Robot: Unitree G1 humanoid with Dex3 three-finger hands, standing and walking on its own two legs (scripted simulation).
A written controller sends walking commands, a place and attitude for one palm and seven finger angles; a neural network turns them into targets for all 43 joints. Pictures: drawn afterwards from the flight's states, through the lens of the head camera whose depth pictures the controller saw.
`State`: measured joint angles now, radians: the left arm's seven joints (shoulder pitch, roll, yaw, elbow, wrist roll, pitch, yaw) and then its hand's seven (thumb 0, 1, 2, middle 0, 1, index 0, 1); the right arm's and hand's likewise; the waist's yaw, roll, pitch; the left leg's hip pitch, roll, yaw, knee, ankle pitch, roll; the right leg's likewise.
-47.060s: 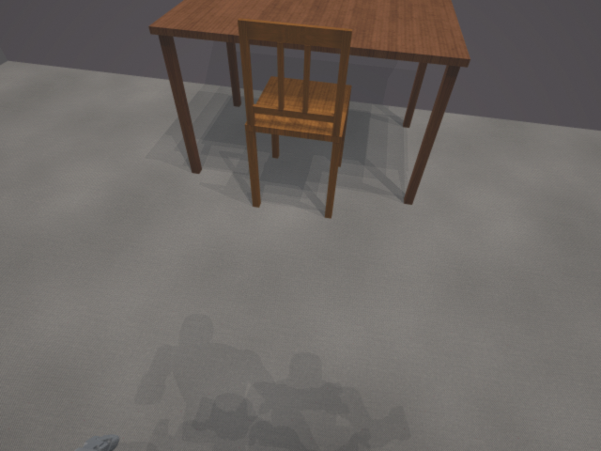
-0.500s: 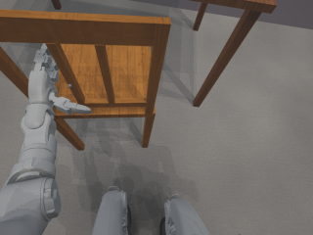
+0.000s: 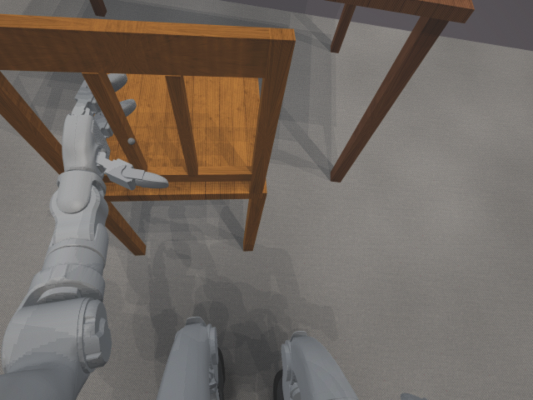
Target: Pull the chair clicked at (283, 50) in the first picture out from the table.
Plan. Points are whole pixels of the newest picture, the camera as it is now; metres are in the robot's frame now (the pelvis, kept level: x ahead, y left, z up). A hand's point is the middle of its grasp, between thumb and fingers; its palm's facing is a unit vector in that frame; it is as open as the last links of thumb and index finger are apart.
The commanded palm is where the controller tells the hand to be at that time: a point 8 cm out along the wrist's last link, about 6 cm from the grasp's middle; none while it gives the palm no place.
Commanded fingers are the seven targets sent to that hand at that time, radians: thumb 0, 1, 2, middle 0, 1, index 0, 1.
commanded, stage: hook a spindle and tug to test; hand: left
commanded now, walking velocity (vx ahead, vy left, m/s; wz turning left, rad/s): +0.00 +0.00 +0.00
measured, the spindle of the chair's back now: (122, 130) +0.50 +0.20 +0.02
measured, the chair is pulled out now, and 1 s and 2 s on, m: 0.17 0.18 0.29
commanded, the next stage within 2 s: step backward, pulling the chair out in 1.12 s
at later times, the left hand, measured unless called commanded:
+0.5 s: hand (133, 142) +0.48 +0.18 +0.03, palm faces +0.05 -1.00 -0.04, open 5.5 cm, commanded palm +0.45 +0.22 +0.04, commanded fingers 0.00 0.90 0.90 -0.50 -1.45 -0.50 -1.45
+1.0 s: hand (135, 149) +0.46 +0.18 +0.03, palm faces +0.05 -1.00 -0.02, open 5.2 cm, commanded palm +0.42 +0.22 +0.04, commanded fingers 0.00 0.90 0.90 -0.50 -1.45 -0.50 -1.45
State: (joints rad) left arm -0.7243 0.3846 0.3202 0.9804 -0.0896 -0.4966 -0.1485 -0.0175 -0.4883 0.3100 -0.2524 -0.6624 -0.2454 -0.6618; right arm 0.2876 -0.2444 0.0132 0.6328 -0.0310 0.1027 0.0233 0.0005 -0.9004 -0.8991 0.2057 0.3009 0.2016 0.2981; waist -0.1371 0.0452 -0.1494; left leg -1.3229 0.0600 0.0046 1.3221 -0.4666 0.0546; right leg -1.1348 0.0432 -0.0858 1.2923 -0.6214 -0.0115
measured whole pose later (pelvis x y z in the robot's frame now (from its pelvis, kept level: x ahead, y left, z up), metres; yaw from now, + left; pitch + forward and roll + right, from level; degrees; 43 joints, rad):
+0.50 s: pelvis +0.00 -0.01 +0.00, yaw +0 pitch +26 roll -5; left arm -0.72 0.40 0.34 1.00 -0.10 -0.50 -0.17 0.00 0.63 0.79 -0.49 -1.41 -0.48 -1.43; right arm 0.29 -0.25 0.01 0.63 -0.02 0.10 0.02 0.00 -0.90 -0.90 0.21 0.30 0.20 0.30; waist -0.14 0.04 -0.15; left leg -1.32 0.07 0.00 1.32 -0.47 0.04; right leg -1.13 0.05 -0.09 1.30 -0.63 -0.03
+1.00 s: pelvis +0.03 +0.00 +0.02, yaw -1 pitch +26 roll -4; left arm -0.49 0.33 0.30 0.74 -0.16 -0.44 -0.14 0.01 0.78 0.80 -0.40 -1.39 -0.39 -1.45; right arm 0.28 -0.24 0.00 0.59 -0.01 0.10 0.04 0.00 -0.90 -0.90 0.20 0.30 0.20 0.30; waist -0.13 0.04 -0.17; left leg -1.22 0.07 0.04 1.25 -0.49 0.05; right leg -1.05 0.05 -0.05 1.22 -0.63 -0.01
